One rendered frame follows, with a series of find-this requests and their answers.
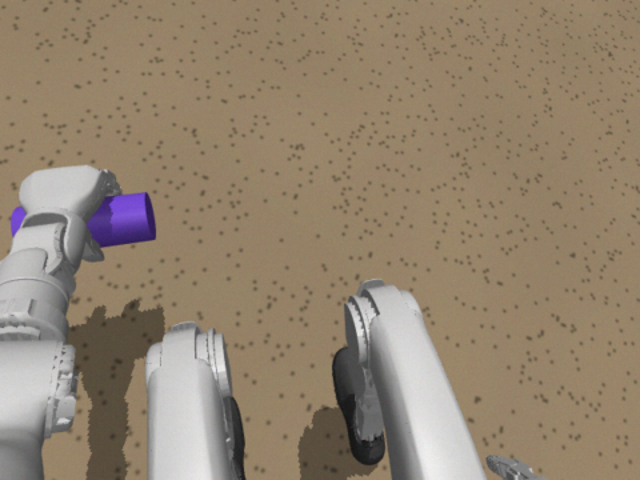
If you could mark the left robot hand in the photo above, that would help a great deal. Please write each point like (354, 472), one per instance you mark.
(79, 189)

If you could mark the left robot foot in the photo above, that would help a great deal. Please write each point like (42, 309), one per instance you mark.
(239, 441)

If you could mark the right robot foot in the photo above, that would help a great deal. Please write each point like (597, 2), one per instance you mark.
(365, 452)

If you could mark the right robot hand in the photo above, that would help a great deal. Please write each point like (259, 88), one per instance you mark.
(510, 469)

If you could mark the can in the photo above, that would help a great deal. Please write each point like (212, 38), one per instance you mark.
(121, 219)

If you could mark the left robot arm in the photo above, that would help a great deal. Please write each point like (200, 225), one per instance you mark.
(38, 384)

